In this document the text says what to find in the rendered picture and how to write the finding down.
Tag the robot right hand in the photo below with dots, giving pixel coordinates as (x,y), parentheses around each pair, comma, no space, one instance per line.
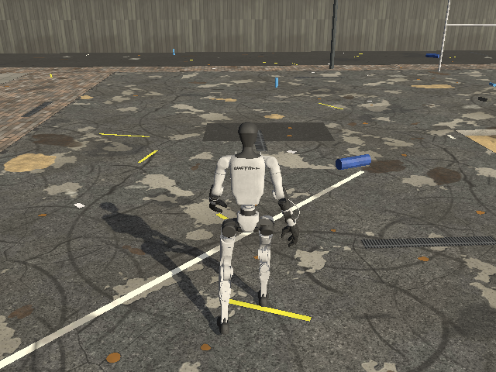
(295,234)

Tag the robot right forearm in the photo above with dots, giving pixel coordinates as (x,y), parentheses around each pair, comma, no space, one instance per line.
(286,209)

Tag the robot foot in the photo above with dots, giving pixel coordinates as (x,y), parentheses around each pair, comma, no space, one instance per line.
(224,327)
(263,300)

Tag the right robot foot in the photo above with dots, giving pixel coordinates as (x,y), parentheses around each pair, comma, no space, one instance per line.
(263,300)

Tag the left robot foot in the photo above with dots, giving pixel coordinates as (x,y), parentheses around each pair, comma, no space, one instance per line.
(224,327)

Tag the robot right upper arm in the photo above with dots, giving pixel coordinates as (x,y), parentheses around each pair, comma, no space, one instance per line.
(275,176)

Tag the robot left forearm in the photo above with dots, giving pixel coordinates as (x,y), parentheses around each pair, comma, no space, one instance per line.
(212,198)

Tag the robot left hand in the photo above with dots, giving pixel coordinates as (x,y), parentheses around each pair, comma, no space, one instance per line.
(220,202)

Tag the robot left upper arm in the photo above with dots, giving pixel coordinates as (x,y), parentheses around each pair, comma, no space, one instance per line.
(220,173)

